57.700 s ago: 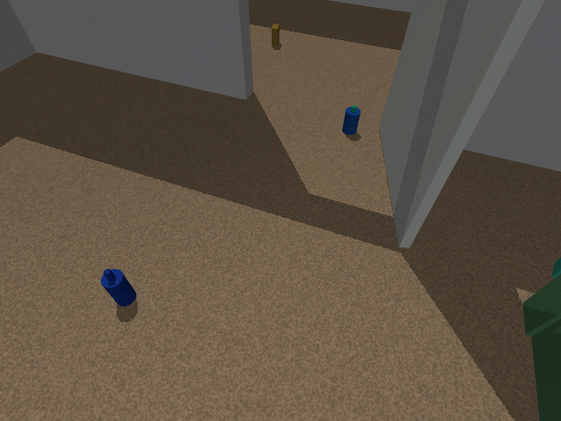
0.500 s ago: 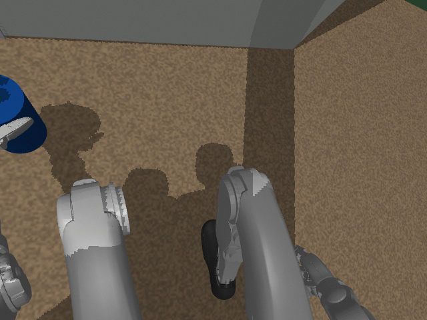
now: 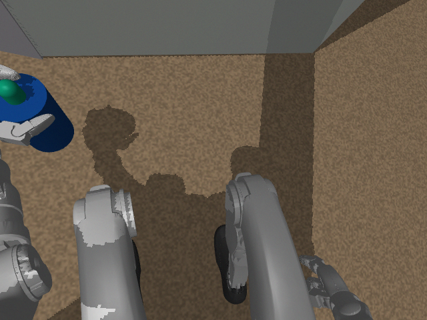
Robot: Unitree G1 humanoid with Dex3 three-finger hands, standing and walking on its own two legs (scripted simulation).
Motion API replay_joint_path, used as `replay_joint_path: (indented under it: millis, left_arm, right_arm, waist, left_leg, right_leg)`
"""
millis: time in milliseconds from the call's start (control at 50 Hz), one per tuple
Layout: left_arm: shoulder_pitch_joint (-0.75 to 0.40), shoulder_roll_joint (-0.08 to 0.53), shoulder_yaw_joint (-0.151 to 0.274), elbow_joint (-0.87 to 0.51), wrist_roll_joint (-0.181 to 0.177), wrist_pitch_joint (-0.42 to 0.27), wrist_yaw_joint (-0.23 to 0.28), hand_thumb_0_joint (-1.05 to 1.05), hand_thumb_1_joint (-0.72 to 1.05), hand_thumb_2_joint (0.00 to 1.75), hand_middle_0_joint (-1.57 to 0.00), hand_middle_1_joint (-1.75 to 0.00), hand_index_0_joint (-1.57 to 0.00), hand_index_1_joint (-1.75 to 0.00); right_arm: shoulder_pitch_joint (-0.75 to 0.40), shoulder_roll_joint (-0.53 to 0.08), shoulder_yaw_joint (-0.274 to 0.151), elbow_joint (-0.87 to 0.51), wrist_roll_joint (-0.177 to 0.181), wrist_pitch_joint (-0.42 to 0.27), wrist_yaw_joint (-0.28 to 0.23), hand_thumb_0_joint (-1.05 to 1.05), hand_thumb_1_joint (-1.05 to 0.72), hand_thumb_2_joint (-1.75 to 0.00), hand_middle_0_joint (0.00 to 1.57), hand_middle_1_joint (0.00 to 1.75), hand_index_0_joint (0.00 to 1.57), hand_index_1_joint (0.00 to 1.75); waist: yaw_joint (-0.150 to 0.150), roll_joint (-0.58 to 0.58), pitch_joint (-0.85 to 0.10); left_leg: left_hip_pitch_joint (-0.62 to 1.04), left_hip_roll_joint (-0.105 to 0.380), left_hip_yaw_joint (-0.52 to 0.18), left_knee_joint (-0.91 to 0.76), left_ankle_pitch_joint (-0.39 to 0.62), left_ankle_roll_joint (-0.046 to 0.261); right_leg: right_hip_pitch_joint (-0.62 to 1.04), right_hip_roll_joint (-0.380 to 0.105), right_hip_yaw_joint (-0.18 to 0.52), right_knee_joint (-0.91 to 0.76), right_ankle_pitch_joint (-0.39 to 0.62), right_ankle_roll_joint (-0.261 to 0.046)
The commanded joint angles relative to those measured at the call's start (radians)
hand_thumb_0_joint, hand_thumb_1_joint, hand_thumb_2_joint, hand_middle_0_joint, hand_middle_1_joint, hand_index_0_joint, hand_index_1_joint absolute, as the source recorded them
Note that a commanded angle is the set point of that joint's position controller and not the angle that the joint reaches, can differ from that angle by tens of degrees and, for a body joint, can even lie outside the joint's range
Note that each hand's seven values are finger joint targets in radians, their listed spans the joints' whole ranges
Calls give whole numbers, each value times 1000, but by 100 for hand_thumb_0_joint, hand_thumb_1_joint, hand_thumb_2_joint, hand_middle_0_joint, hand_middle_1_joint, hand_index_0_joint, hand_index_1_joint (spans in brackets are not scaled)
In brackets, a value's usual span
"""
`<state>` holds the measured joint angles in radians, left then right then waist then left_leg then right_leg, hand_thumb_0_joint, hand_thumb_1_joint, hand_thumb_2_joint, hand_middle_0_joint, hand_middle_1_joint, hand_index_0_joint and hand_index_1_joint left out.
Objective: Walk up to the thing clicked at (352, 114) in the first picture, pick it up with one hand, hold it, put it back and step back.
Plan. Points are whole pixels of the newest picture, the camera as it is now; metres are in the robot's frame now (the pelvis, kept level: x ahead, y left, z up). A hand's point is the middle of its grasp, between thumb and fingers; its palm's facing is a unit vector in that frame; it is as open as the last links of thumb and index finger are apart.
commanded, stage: settle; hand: left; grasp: from above
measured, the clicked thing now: (31, 112) +0.46 +0.29 -0.10
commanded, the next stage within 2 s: lift in 0.32 s
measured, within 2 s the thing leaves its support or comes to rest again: neither
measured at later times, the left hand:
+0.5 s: hand (4, 98) +0.45 +0.29 -0.02, palm faces +0.29 -0.95 -0.07, open 9.4 cm
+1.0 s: hand out of the picture +0.42 +0.28 +0.07, palm faces +0.26 -0.96 -0.08, open 9.4 cm
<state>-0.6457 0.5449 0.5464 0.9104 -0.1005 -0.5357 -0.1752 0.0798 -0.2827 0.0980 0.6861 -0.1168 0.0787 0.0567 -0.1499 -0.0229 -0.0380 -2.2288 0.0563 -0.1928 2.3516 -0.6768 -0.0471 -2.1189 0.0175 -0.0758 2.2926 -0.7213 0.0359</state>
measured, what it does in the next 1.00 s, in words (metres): rises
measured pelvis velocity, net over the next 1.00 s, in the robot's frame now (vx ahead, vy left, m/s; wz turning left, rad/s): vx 0.00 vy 0.00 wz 0.06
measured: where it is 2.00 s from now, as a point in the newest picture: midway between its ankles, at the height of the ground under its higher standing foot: (182, 285)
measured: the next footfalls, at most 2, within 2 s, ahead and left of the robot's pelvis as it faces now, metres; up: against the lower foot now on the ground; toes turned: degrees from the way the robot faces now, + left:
none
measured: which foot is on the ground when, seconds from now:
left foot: down 0.00-1.00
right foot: down 0.00-1.00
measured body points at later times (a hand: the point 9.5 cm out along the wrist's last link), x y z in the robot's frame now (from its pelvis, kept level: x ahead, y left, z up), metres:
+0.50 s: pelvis +0.00 +0.00 +0.02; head +0.21 +0.07 +0.41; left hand +0.43 +0.34 -0.01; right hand +0.10 -0.27 -0.10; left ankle +0.08 +0.14 -0.32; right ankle +0.09 -0.13 -0.32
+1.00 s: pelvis +0.00 +0.00 +0.09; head +0.20 +0.05 +0.49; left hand +0.40 +0.33 +0.08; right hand +0.14 -0.26 -0.04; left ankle +0.08 +0.14 -0.32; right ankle +0.09 -0.13 -0.32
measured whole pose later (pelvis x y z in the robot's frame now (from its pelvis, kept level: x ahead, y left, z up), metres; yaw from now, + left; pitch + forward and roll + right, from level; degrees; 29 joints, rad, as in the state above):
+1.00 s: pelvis +0.00 +0.00 +0.09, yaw +4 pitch +33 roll -5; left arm -0.49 0.40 0.45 0.65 -0.14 -0.40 -0.18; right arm 0.13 -0.25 0.01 0.68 -0.03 0.01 0.00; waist -0.09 0.02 -0.15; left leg -2.00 0.06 -0.11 2.05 -0.65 -0.03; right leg -1.91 -0.01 -0.04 2.03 -0.70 0.03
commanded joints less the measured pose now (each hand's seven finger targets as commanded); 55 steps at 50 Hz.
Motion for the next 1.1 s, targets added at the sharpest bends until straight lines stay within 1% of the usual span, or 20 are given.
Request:
replay_joint_path:
  millis: [0,20,60,80,140,220,280,360,420,600,660,680,740,820,860,900,940,980,1020,1080]
  left_arm:
    - [-385,306,62,-301,-53,-121,4,0,-1,117,-109,-127,-110,-128]
    - [-377,329,80,-284,-51,-118,9,0,-1,118,-109,-127,-110,-128]
    - [-406,294,57,-299,-48,-123,12,0,-1,120,-110,-128,-111,-130]
    - [-385,321,80,-283,-45,-122,14,0,2,120,-111,-129,-112,-130]
    - [-420,330,63,-333,-30,-125,14,0,-1,120,-110,-128,-111,-129]
    - [-430,303,57,-304,-32,-122,19,0,0,119,-109,-127,-110,-128]
    - [-424,321,62,-324,-27,-121,17,0,1,120,-110,-127,-111,-129]
    - [-432,291,50,-307,-28,-117,19,0,0,122,-112,-130,-113,-131]
    - [-443,289,41,-329,-24,-121,20,0,-1,113,-116,-134,-121,-132]
    - [-405,270,36,-406,-49,-94,-18,0,5,123,-122,-143,-126,-141]
    - [-399,278,30,-448,-47,-77,-13,0,2,122,-120,-142,-125,-140]
    - [-370,280,42,-437,-51,-69,-10,0,1,121,-120,-141,-124,-139]
    - [-364,222,6,-470,-73,-54,-18,0,-1,120,-118,-139,-122,-137]
    - [-297,212,0,-502,-76,-30,-14,0,0,120,-118,-139,-122,-137]
    - [-321,206,-8,-594,-90,-24,-6,0,1,119,-118,-139,-122,-136]
    - [-254,200,-5,-598,-95,1,3,0,1,120,-118,-139,-122,-136]
    - [-219,150,-23,-625,-102,18,9,0,3,119,-117,-138,-121,-136]
    - [-173,122,-46,-675,-104,33,17,0,2,119,-116,-137,-120,-135]
    - [-174,159,-34,-755,-96,47,36,0,4,119,-116,-137,-121,-135]
    - [-93,111,-50,-806,-106,78,61,0,4,118,-115,-136,-119,-133]
  right_arm:
    - [162,-226,-84,-33,6,-18,-14,0,-89,-90,20,30,20,30]
    - [165,-223,-84,-31,8,-18,-14,0,-89,-90,20,30,20,30]
    - [160,-217,-89,-34,7,-22,-16,0,-89,-90,20,30,20,30]
    - [168,-219,-90,-27,7,-23,-17,0,-89,-90,20,30,20,30]
    - [164,-213,-98,-35,7,-24,-19,0,-89,-90,20,30,20,30]
    - [164,-213,-103,-27,12,-28,-22,0,-89,-90,20,30,20,30]
    - [169,-209,-106,-25,13,-33,-25,0,-90,-90,20,30,20,30]
    - [173,-206,-110,-19,15,-39,-26,0,-90,-90,20,30,20,30]
    - [181,-203,-109,-21,14,-40,-24,0,-94,-90,20,30,20,30]
    - [195,-202,-131,-28,35,-54,-29,0,-93,-90,20,30,20,30]
    - [194,-195,-139,-36,43,-56,-35,0,-93,-90,20,30,20,30]
    - [192,-193,-141,-37,48,-57,-37,0,-93,-90,20,30,20,30]
    - [195,-184,-146,-39,58,-67,-43,0,-94,-91,20,30,20,30]
    - [181,-179,-154,-60,71,-78,-54,0,-93,-90,20,30,20,30]
    - [183,-171,-156,-67,77,-82,-59,0,-93,-90,20,30,20,30]
    - [184,-169,-160,-69,85,-88,-64,0,-93,-90,20,30,20,30]
    - [185,-163,-167,-76,92,-95,-68,0,-93,-90,20,30,20,30]
    - [176,-156,-167,-84,100,-102,-71,0,-93,-90,20,30,20,30]
    - [176,-154,-170,-95,107,-102,-78,0,-93,-90,20,30,20,30]
    - [174,-144,-174,-101,116,-107,-85,0,-93,-90,20,30,20,30]
  waist:
    - [26,304,-772]
    - [33,286,-764]
    - [14,280,-751]
    - [29,275,-763]
    - [34,308,-796]
    - [21,294,-752]
    - [32,305,-786]
    - [17,291,-758]
    - [20,321,-792]
    - [49,345,-865]
    - [52,320,-848]
    - [66,297,-849]
    - [49,275,-844]
    - [69,242,-815]
    - [75,258,-847]
    - [90,234,-843]
    - [80,215,-851]
    - [93,215,-831]
    - [106,240,-849]
    - [113,240,-853]
  left_leg:
    - [563,-10,107,-266,207,59]
    - [549,-10,113,-260,200,63]
    - [533,-12,115,-266,176,65]
    - [539,-11,120,-266,186,65]
    - [562,-14,127,-284,184,64]
    - [560,-14,123,-303,131,62]
    - [587,-14,128,-308,166,62]
    - [581,-15,129,-321,138,63]
    - [619,-15,125,-334,163,58]
    - [727,-20,122,-391,222,54]
    - [703,-24,134,-412,172,59]
    - [705,-24,137,-422,169,60]
    - [711,-25,135,-440,161,64]
    - [729,-24,134,-490,122,66]
    - [763,-26,140,-519,136,65]
    - [786,-24,139,-544,158,66]
    - [828,-20,134,-561,190,71]
    - [862,-20,131,-600,188,70]
    - [915,-18,129,-646,186,66]
    - [1005,-15,118,-706,220,62]
  right_leg:
    - [336,29,-58,-237,267,-65]
    - [343,31,-52,-248,260,-62]
    - [344,29,-51,-259,249,-60]
    - [358,29,-47,-264,255,-60]
    - [369,28,-41,-269,249,-64]
    - [324,28,-46,-281,199,-67]
    - [348,26,-40,-286,226,-66]
    - [342,23,-38,-304,205,-65]
    - [344,20,-42,-295,223,-69]
    - [356,11,-29,-319,250,-78]
    - [391,10,-16,-365,216,-75]
    - [409,11,-12,-380,211,-74]
    - [425,11,-8,-412,206,-72]
    - [440,8,1,-468,166,-72]
    - [492,5,13,-504,181,-70]
    - [519,6,20,-535,193,-69]
    - [541,5,20,-559,222,-66]
    - [563,3,21,-589,219,-68]
    - [600,1,24,-620,215,-71]
    - [651,-2,23,-669,247,-68]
